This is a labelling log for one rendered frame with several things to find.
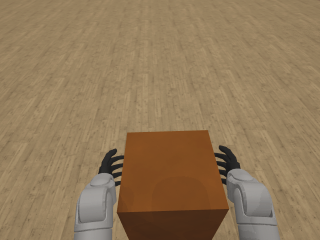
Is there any carton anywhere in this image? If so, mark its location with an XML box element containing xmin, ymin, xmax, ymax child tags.
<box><xmin>117</xmin><ymin>130</ymin><xmax>229</xmax><ymax>240</ymax></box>

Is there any left robot hand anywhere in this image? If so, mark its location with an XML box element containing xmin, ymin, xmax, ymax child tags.
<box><xmin>98</xmin><ymin>148</ymin><xmax>124</xmax><ymax>186</ymax></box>

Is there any right robot forearm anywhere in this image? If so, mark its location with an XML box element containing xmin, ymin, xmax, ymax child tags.
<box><xmin>226</xmin><ymin>168</ymin><xmax>281</xmax><ymax>240</ymax></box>

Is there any left robot forearm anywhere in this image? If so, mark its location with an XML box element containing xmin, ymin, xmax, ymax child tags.
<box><xmin>73</xmin><ymin>173</ymin><xmax>117</xmax><ymax>240</ymax></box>

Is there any right robot hand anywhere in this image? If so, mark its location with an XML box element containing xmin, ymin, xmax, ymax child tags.
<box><xmin>214</xmin><ymin>145</ymin><xmax>241</xmax><ymax>185</ymax></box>

